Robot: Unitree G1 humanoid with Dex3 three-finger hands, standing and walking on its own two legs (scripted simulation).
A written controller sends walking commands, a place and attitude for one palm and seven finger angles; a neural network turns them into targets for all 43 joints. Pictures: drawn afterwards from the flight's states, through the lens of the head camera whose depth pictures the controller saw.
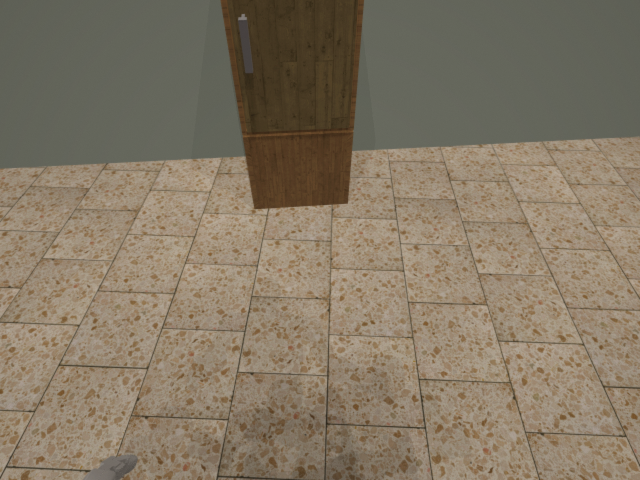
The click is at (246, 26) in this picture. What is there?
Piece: cupboard door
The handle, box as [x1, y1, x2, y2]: [238, 14, 252, 72]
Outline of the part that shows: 242,14 240,17 238,17 245,72 252,72 246,17 244,16 244,14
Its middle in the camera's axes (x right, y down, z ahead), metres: -0.24 -0.62 +1.22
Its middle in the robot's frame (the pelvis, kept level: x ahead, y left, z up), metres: +1.32 +0.29 -0.01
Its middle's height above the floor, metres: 0.76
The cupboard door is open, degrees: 0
